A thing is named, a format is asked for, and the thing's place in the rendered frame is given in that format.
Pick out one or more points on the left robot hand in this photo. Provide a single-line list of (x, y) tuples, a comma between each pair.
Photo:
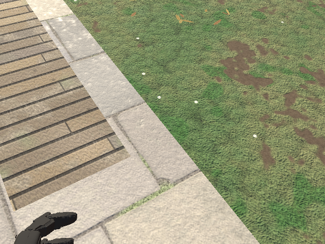
[(44, 225)]

